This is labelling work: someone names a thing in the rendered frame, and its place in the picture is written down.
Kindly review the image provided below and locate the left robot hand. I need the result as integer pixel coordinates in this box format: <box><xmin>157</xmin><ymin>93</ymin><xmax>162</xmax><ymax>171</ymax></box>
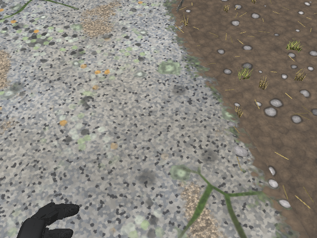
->
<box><xmin>17</xmin><ymin>202</ymin><xmax>80</xmax><ymax>238</ymax></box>

